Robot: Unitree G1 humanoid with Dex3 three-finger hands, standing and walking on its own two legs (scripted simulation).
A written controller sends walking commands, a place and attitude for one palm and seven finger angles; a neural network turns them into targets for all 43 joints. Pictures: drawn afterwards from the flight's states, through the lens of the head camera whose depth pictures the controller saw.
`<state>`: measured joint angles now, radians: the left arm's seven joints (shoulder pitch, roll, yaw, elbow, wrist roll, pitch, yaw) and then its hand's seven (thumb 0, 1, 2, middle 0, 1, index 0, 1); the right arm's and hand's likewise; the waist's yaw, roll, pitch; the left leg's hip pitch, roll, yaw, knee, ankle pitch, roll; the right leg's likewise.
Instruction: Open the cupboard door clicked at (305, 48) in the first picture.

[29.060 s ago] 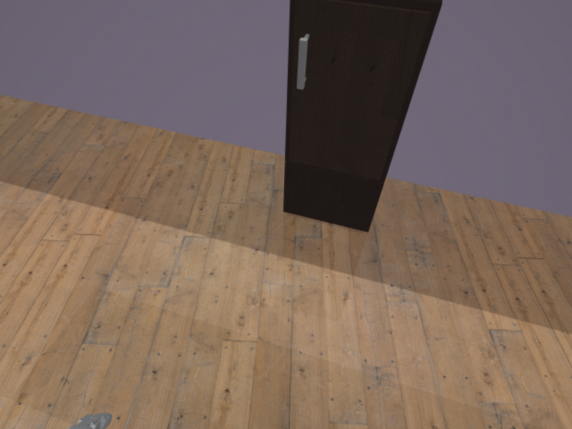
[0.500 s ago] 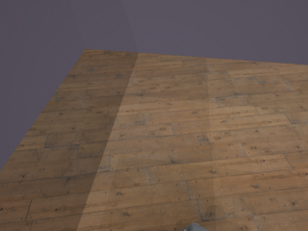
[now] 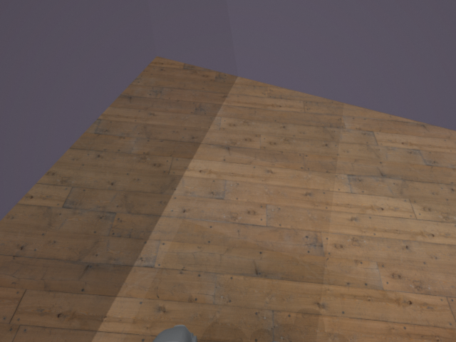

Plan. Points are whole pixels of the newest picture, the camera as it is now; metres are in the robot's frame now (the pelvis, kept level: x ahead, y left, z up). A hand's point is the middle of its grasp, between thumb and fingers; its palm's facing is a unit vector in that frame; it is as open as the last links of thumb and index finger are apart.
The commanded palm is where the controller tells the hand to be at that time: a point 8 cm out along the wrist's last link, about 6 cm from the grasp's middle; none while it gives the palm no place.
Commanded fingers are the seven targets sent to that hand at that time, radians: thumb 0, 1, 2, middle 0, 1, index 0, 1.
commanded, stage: turn to face it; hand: left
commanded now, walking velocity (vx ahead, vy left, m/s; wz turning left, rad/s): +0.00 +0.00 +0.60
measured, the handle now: out of the picture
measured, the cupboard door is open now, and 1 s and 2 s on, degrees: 49 49 49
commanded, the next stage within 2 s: none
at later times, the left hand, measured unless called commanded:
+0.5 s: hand out of the picture +0.06 +0.13 -0.14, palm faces +0.30 -0.92 -0.26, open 7.3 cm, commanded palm none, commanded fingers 0.00 0.90 0.90 -0.20 -0.30 -0.20 -0.30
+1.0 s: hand out of the picture +0.07 +0.12 -0.13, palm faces +0.57 -0.76 -0.31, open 7.3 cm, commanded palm none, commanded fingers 0.00 0.90 0.90 -0.20 -0.30 -0.20 -0.30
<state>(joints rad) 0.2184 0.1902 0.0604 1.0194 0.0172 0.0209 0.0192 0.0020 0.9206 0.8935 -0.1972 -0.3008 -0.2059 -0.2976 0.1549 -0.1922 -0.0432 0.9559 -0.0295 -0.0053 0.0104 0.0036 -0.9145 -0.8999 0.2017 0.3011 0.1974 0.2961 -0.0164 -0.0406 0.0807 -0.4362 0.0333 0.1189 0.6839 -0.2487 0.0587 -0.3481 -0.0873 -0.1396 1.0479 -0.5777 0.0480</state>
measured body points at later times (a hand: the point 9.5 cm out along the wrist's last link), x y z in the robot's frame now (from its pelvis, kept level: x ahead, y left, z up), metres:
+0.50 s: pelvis +0.06 -0.08 +0.02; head +0.12 -0.07 +0.47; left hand +0.04 +0.18 -0.12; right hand +0.23 -0.30 -0.12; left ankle +0.02 +0.05 -0.66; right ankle +0.05 -0.18 -0.72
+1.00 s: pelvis +0.10 -0.11 +0.01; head +0.16 -0.10 +0.45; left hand +0.04 +0.16 -0.11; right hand +0.32 -0.28 -0.15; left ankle +0.01 +0.01 -0.68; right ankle +0.18 -0.20 -0.72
